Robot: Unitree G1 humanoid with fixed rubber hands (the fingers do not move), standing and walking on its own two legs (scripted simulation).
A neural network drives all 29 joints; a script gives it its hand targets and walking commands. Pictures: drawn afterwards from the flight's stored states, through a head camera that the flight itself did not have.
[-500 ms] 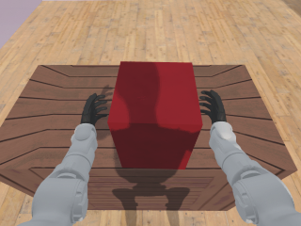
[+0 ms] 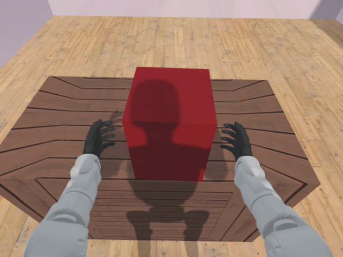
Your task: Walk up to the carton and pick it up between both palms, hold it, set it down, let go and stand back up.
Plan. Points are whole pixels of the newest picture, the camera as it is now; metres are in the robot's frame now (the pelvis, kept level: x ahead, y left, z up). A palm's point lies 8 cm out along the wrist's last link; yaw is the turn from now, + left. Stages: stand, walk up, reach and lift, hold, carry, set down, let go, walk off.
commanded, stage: set down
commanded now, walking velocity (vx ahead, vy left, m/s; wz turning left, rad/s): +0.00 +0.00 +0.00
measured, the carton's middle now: (170, 126) +0.47 +0.00 +0.03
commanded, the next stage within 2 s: none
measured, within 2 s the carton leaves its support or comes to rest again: neither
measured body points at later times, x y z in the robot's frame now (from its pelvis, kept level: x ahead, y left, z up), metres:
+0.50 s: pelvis +0.02 +0.00 +0.02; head +0.02 +0.03 +0.47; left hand +0.29 +0.22 +0.02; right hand +0.29 -0.18 +0.03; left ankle +0.05 +0.13 -0.72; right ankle +0.04 -0.13 -0.72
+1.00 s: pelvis +0.04 +0.00 +0.02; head +0.01 +0.02 +0.47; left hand +0.22 +0.21 +0.02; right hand +0.21 -0.19 +0.03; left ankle +0.05 +0.13 -0.72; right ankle +0.04 -0.13 -0.72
